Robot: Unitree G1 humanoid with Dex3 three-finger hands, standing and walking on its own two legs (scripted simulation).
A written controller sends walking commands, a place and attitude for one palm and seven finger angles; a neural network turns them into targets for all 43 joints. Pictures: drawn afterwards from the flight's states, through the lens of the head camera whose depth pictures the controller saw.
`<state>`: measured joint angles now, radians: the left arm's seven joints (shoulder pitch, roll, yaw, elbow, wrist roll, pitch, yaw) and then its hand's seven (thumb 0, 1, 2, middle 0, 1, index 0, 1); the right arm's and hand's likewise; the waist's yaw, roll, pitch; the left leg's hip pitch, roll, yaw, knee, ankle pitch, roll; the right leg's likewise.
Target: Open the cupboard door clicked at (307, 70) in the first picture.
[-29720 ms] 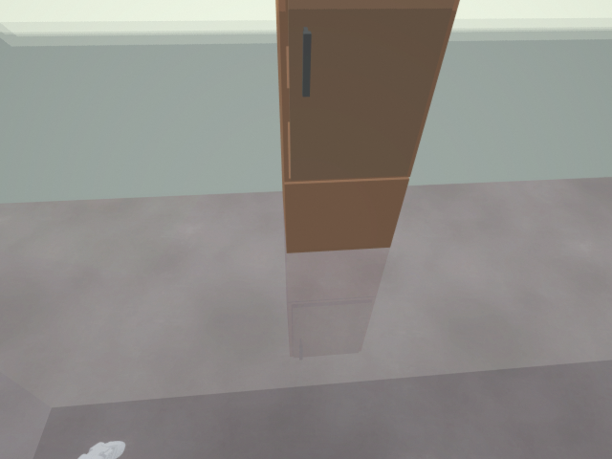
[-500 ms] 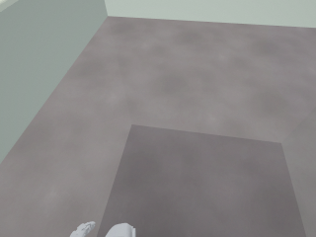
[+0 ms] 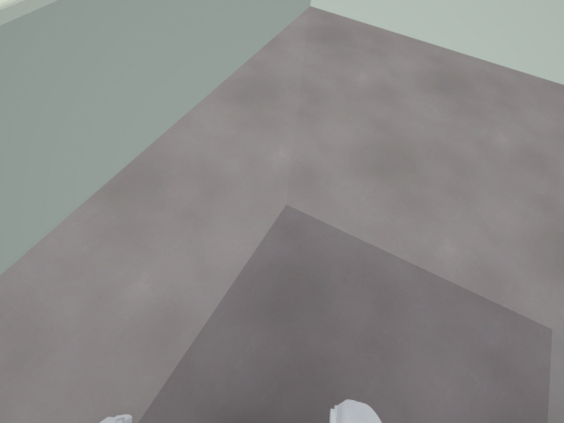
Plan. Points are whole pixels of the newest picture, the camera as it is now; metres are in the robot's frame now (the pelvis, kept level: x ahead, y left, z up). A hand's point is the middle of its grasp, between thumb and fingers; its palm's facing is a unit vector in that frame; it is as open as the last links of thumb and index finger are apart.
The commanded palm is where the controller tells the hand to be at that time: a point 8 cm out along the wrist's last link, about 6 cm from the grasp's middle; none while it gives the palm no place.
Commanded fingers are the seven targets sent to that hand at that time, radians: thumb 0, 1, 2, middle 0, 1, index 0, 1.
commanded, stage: turn to face it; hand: left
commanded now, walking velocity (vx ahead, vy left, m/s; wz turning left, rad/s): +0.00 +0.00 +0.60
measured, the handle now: out of the picture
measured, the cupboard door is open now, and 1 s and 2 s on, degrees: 41 41 41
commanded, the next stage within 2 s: none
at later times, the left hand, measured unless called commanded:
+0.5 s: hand out of the picture +0.03 +0.13 -0.15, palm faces +0.32 -0.91 -0.27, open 7.2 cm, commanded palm none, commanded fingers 0.00 0.90 0.90 -0.20 -0.30 -0.20 -0.30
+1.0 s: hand out of the picture -0.08 +0.18 -0.17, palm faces +0.60 -0.76 -0.24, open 7.3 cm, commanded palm none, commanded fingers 0.00 0.90 0.90 -0.20 -0.30 -0.20 -0.30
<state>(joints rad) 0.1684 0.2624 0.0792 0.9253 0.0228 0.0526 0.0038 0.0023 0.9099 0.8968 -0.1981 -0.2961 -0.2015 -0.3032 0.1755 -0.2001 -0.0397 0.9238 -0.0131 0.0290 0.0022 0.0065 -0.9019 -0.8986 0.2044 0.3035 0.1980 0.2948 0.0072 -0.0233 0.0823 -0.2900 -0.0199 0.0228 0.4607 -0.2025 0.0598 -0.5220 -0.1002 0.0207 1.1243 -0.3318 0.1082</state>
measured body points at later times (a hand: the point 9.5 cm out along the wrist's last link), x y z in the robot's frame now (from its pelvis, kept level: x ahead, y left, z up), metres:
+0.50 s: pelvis +0.00 -0.08 +0.00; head +0.05 -0.10 +0.45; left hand +0.01 +0.18 -0.13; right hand +0.14 -0.32 -0.16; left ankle -0.06 +0.07 -0.66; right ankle +0.00 -0.16 -0.74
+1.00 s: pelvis -0.02 -0.04 +0.00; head +0.00 +0.00 +0.45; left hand -0.11 +0.22 -0.15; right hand +0.20 -0.19 -0.13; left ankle -0.06 +0.04 -0.74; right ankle +0.06 -0.20 -0.66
